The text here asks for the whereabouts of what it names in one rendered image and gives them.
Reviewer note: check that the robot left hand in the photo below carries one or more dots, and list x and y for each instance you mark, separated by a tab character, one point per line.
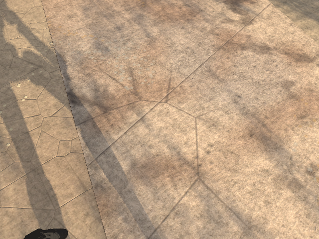
56	233

